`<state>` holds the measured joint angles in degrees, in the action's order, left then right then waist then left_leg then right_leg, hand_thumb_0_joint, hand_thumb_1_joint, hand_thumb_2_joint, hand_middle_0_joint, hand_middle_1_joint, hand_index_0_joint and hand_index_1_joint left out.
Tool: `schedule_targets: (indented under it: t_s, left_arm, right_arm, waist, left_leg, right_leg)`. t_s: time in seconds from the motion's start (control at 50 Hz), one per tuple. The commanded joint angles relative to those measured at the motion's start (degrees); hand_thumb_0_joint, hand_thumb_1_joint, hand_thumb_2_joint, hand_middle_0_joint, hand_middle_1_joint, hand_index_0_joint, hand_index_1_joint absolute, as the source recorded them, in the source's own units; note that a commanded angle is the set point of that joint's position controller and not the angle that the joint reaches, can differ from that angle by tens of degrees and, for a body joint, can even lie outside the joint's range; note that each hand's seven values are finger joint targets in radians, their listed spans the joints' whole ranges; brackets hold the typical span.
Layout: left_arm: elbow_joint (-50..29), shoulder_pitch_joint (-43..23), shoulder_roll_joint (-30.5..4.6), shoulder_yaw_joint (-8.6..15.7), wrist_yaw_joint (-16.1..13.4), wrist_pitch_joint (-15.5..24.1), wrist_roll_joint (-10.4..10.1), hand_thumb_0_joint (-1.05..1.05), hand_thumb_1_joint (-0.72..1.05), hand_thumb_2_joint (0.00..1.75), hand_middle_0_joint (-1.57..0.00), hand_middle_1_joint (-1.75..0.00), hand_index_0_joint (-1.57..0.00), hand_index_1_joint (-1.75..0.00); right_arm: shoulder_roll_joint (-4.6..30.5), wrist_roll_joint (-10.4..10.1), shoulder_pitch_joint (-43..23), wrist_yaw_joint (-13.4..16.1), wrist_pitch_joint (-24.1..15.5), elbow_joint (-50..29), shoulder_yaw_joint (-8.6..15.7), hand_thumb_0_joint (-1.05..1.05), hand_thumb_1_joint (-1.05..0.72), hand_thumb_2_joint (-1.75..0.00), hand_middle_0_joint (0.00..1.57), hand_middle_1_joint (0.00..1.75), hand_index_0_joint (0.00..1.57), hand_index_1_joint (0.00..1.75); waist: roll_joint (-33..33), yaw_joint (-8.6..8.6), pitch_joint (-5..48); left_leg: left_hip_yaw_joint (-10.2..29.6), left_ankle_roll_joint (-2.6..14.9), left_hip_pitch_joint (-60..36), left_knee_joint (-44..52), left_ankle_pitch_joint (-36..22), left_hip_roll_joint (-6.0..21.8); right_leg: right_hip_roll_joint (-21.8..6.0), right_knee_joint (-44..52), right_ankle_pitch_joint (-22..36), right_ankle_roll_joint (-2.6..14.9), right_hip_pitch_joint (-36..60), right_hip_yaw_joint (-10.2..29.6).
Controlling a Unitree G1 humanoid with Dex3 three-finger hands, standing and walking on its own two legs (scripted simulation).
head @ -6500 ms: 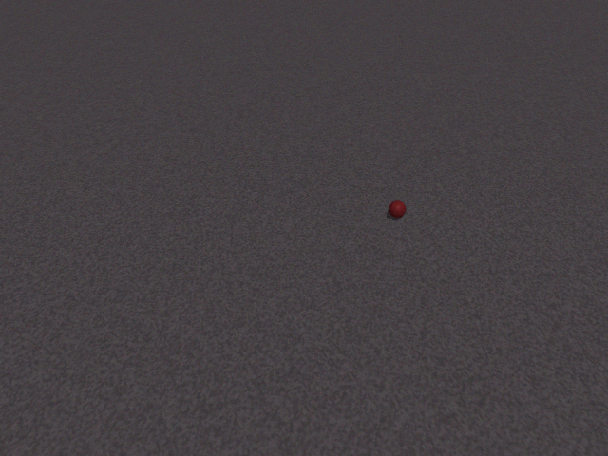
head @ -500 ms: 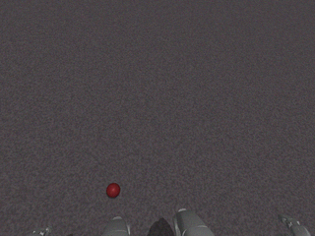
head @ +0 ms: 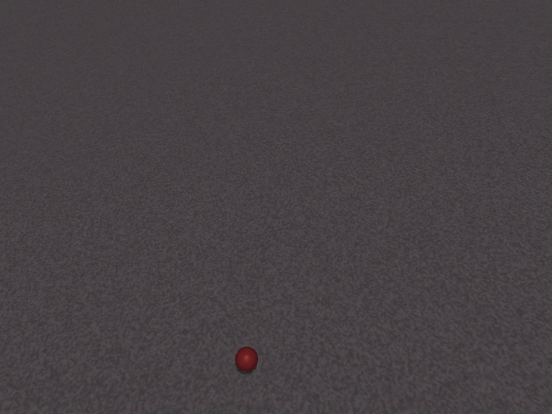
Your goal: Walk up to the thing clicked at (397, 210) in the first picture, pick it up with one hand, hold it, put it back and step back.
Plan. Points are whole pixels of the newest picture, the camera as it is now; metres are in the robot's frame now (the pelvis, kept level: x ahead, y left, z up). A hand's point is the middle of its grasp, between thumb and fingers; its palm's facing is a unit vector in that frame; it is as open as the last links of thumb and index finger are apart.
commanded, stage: walk up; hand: left
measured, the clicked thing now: (246, 358) +0.45 +0.21 -0.72
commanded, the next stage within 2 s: stand in 0.84 s
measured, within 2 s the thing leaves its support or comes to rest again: neither
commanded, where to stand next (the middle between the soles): +0.10 -0.01 m, yaw -2 degrees
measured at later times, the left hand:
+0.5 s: hand out of the picture +0.07 +0.28 -0.17, palm faces -0.07 -0.94 -0.32, open 7.4 cm
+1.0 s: hand (149, 410) +0.17 +0.26 -0.13, palm faces -0.08 -0.94 -0.34, open 7.4 cm
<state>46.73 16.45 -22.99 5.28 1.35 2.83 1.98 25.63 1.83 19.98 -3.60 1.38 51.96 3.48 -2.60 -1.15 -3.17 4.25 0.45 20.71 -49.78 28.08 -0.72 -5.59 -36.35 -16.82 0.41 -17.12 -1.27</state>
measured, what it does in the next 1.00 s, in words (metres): steps on the spot: left foot, then right foot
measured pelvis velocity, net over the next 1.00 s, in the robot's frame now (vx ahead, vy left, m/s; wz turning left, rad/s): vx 0.03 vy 0.01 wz -0.05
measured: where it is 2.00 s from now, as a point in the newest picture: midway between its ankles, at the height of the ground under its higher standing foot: outside the picture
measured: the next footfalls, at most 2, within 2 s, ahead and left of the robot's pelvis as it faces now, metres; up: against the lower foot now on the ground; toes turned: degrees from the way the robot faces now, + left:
left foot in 0.08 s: +0.09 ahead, +0.15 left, +0.00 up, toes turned -3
right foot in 0.50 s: +0.10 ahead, -0.14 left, +0.00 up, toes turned -2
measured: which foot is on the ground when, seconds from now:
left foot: up 0.00-0.06, down 0.08-1.00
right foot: down 0.00-0.08, up 0.10-0.48, down 0.50-1.00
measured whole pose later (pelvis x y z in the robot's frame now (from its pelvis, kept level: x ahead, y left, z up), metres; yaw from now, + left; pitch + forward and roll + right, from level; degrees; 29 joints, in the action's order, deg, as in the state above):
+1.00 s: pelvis +0.03 +0.01 +0.01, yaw -3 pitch -3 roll +0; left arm 60.4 2.6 -21.1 -0.1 0.9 1.0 -0.1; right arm 20.3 0.1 6.7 -0.5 -0.7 61.2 0.2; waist 0.7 1.0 -3.6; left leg 0.5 -1.7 10.5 -28.7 14.9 1.4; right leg -2.7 -28.7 -12.7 -2.9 -12.9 2.7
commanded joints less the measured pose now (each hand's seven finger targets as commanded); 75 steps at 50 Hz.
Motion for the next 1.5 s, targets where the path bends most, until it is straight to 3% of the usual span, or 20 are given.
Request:
schedule_targets:
  t_s: [0.0,0.04,0.06,0.08,0.1,0.12,0.2,0.36,0.42,0.46,0.5,0.52,0.54,0.6,0.64,0.68,0.74,0.9,1.26,1.48]
  left_arm:
    - [-5.9,-10.9,-18.0,4.7,0.0,-0.2,0.8,0.00,0.90,0.90,-0.20,-0.30,-0.20,-0.30]
    - [-6.6,-12.2,-10.8,2.6,-0.5,-1.8,1.0,0.00,0.90,0.90,-0.20,-0.30,-0.20,-0.30]
    - [-7.2,-10.5,-6.1,0.9,-0.9,-2.3,0.2,0.00,0.90,0.90,-0.20,-0.30,-0.20,-0.30]
    - [-6.5,-7.6,-8.4,1.1,-0.9,-2.8,-0.9,0.00,0.90,0.90,-0.20,-0.30,-0.20,-0.30]
    - [-4.4,-5.9,-12.9,1.8,-1.0,-2.6,-0.9,0.00,0.90,0.90,-0.20,-0.30,-0.20,-0.30]
    - [-2.5,-4.3,-14.0,1.9,-0.8,-2.4,-1.4,0.00,0.90,0.90,-0.20,-0.30,-0.20,-0.30]
    - [2.8,3.6,-15.5,3.5,0.9,-4.1,-0.1,0.00,0.90,0.90,-0.20,-0.30,-0.20,-0.30]
    - [1.6,-1.6,-10.7,1.3,0.9,-3.9,-2.3,0.00,0.90,0.90,-0.20,-0.30,-0.20,-0.30]
    - [3.2,-1.6,-11.3,0.9,-0.7,-1.9,-2.1,0.00,0.90,0.90,-0.20,-0.30,-0.20,-0.30]
    - [5.3,1.6,-10.6,0.6,-1.9,-0.7,-1.6,0.00,0.90,0.90,-0.20,-0.30,-0.20,-0.30]
    - [4.5,0.3,-16.1,1.6,-2.4,0.7,-0.5,0.00,0.90,0.90,-0.20,-0.30,-0.20,-0.30]
    - [3.6,-3.1,-17.6,1.4,-2.3,0.3,-0.9,0.00,0.90,0.90,-0.20,-0.30,-0.20,-0.30]
    - [3.3,-5.3,-17.8,1.3,-2.1,0.0,-1.0,0.00,0.90,0.90,-0.20,-0.30,-0.20,-0.30]
    - [2.9,-9.2,-12.2,-0.6,-2.1,-0.7,-1.6,0.00,0.90,0.90,-0.20,-0.30,-0.20,-0.30]
    - [3.0,-9.8,-10.7,-1.0,-2.3,-0.8,-2.3,0.00,0.90,0.90,-0.20,-0.30,-0.20,-0.30]
    - [4.7,-7.1,-10.3,-1.0,-2.2,-1.3,-2.6,0.00,0.90,0.90,-0.20,-0.30,-0.20,-0.30]
    - [6.2,-10.8,-10.7,-1.3,-2.3,-0.8,-2.0,0.00,0.90,0.90,-0.20,-0.30,-0.20,-0.30]
    - [10.1,-14.9,-10.4,-2.6,-1.5,-1.0,-1.8,0.00,0.90,0.90,-0.20,-0.30,-0.20,-0.30]
    - [14.9,-14.6,-11.0,-3.2,-1.2,-0.8,-1.4,0.00,0.90,0.90,-0.20,-0.30,-0.20,-0.30]
    - [14.9,-13.1,-10.8,-3.4,-1.5,-0.7,-1.5,0.00,0.90,0.90,-0.20,-0.30,-0.20,-0.30]
  right_arm:
    - [10.3,-1.0,11.9,-0.1,-3.1,-2.1,4.9,0.00,-0.90,-0.90,0.20,0.30,0.20,0.30]
    - [10.0,-0.3,21.0,2.0,-3.6,2.0,5.5,0.00,-0.90,-0.90,0.20,0.30,0.20,0.30]
    - [13.5,1.0,19.4,3.3,-4.1,0.4,5.4,0.00,-0.90,-0.90,0.20,0.30,0.20,0.30]
    - [16.4,1.3,8.3,4.0,-4.7,-4.4,5.3,0.00,-0.90,-0.90,0.20,0.30,0.20,0.30]
    - [20.7,0.3,1.0,4.1,-5.2,-6.3,6.0,0.00,-0.90,-0.90,0.20,0.30,0.20,0.30]
    - [18.9,0.1,-2.7,4.0,-5.3,-6.9,5.2,0.00,-0.90,-0.90,0.20,0.30,0.20,0.30]
    - [16.0,-0.8,-0.1,5.4,-7.3,-5.5,4.5,0.00,-0.90,-0.90,0.20,0.30,0.20,0.30]
    - [11.5,0.1,-5.3,5.2,-5.7,-6.9,3.0,0.00,-0.90,-0.90,0.20,0.30,0.20,0.30]
    - [11.9,0.1,-4.3,4.3,-2.8,-7.0,2.8,0.00,-0.90,-0.90,0.20,0.30,0.20,0.30]
    - [9.3,-1.1,-3.5,4.2,-1.5,-6.7,2.0,0.00,-0.90,-0.90,0.20,0.30,0.20,0.30]
    - [4.0,-2.4,-0.2,4.3,-2.2,-7.6,0.1,0.00,-0.90,-0.90,0.20,0.30,0.20,0.30]
    - [6.6,-2.4,-2.7,5.1,-2.2,-7.2,0.8,0.00,-0.90,-0.90,0.20,0.30,0.20,0.30]
    - [8.4,-2.1,-2.0,5.4,-2.4,-5.3,1.5,0.00,-0.90,-0.90,0.20,0.30,0.20,0.30]
    - [8.1,-2.8,-3.6,4.8,-3.4,-2.2,1.5,0.00,-0.90,-0.90,0.20,0.30,0.20,0.30]
    - [8.8,-2.3,-3.5,5.0,-3.5,-1.3,1.6,0.00,-0.90,-0.90,0.20,0.30,0.20,0.30]
    - [11.5,-2.3,-9.2,5.1,-3.8,-1.7,1.6,0.00,-0.90,-0.90,0.20,0.30,0.20,0.30]
    - [8.5,-2.3,-12.4,4.5,-3.4,0.4,0.4,0.00,-0.90,-0.90,0.20,0.30,0.20,0.30]
    - [6.4,-1.6,-15.5,3.9,-3.5,5.1,-0.4,0.00,-0.90,-0.90,0.20,0.30,0.20,0.30]
    - [7.3,-1.3,-17.8,3.0,-2.9,9.8,0.2,0.00,-0.90,-0.90,0.20,0.30,0.20,0.30]
    - [7.1,-1.3,-16.6,3.1,-2.7,10.4,0.1,0.00,-0.90,-0.90,0.20,0.30,0.20,0.30]
  waist:
    - [19.4,7.40,0.7]
    - [1.4,11.11,1.5]
    - [-13.1,10.00,-2.5]
    - [-6.1,4.86,-6.1]
    - [-3.7,3.18,-9.2]
    - [-2.8,1.45,-10.1]
    - [-1.8,-0.29,-6.9]
    - [-12.0,1.25,-3.3]
    - [-14.5,2.13,0.5]
    - [-7.8,0.24,2.8]
    - [10.6,1.63,6.7]
    - [12.0,0.76,6.3]
    - [13.1,1.70,5.6]
    - [11.5,3.40,5.2]
    - [10.4,3.20,7.9]
    - [7.4,0.18,7.6]
    - [7.5,1.09,5.9]
    - [3.3,1.35,5.0]
    - [0.6,1.37,2.2]
    - [2.8,1.83,4.7]
  left_leg:
    - [-9.9,1.30,-16.1,12.6,-6.5,-0.5]
    - [-3.4,0.46,-27.7,19.6,-8.2,-0.8]
    - [17.7,0.89,-18.0,31.6,10.4,10.1]
    - [37.3,5.83,-7.0,41.3,26.6,20.8]
    - [39.4,9.86,-0.1,44.2,32.2,23.5]
    - [34.0,12.09,1.9,42.4,28.8,21.5]
    - [17.6,8.21,-2.2,35.9,10.0,16.1]
    - [0.5,9.15,-0.3,28.6,-10.0,10.7]
    - [0.4,10.75,-3.4,20.2,-18.9,10.8]
    - [-2.4,7.60,-4.4,8.3,-29.3,8.7]
    - [-2.8,2.04,4.2,-3.0,-11.7,3.2]
    - [-2.5,1.50,4.5,-2.5,5.9,1.8]
    - [-1.7,1.33,-1.1,-0.8,6.2,3.1]
    - [-3.4,1.41,-7.0,13.4,-10.8,2.8]
    - [0.1,2.53,-12.7,17.1,-29.8,5.7]
    - [7.3,5.90,-7.5,18.3,-28.1,11.2]
    - [0.4,2.50,-6.1,17.8,-23.5,6.3]
    - [1.4,0.80,-9.9,26.4,-21.3,6.9]
    - [1.4,0.09,-10.2,34.6,-9.5,7.2]
    - [0.8,0.34,-14.2,32.8,-18.6,7.6]
  right_leg:
    - [-5.5,17.4,-28.6,7.71,-14.9,9.5]
    - [0.9,-8.4,-28.6,4.62,-27.3,1.9]
    - [8.8,-24.5,-22.0,2.90,-31.2,1.4]
    - [8.4,-29.9,-12.0,2.27,-30.7,9.1]
    - [4.5,-29.0,-9.4,2.25,-26.4,13.1]
    - [2.8,-29.3,-7.6,1.79,-23.4,12.1]
    - [3.2,-28.0,-0.6,0.07,-19.4,11.4]
    - [3.9,-9.5,-2.4,-1.27,-5.3,5.1]
    - [6.1,-1.8,-5.1,-1.64,-0.2,-0.5]
    - [6.8,10.8,3.1,-0.57,5.6,0.3]
    - [-8.2,12.0,20.2,5.28,11.8,25.2]
    - [-13.5,11.8,18.3,13.34,8.4,29.8]
    - [-14.3,9.9,18.9,15.12,2.5,29.6]
    - [-4.2,5.0,20.7,7.06,0.6,12.2]
    - [-1.5,0.0,23.0,4.21,-1.6,9.3]
    - [2.0,0.0,12.1,2.02,1.3,6.6]
    - [-1.7,6.4,12.9,3.60,4.3,10.5]
    - [-1.4,12.3,10.9,1.69,6.2,8.5]
    - [-0.9,20.0,0.4,0.21,6.1,8.1]
    - [-1.5,19.2,7.3,0.53,6.5,7.8]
